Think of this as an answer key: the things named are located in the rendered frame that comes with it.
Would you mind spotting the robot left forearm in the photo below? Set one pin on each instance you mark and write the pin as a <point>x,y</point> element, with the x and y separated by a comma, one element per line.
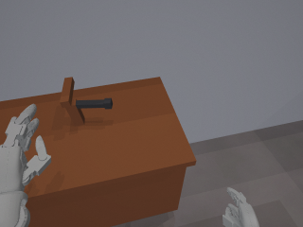
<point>13,211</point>

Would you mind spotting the left robot hand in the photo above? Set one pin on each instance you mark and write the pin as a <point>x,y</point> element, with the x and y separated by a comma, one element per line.
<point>13,160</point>

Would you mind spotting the tap lever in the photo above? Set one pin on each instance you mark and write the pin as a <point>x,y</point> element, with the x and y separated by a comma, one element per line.
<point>106,103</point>

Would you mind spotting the right robot hand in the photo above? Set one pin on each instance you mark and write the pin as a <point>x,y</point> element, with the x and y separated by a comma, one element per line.
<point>243,216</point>

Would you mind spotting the counter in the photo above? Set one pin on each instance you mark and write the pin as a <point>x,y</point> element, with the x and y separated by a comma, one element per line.
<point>108,166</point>

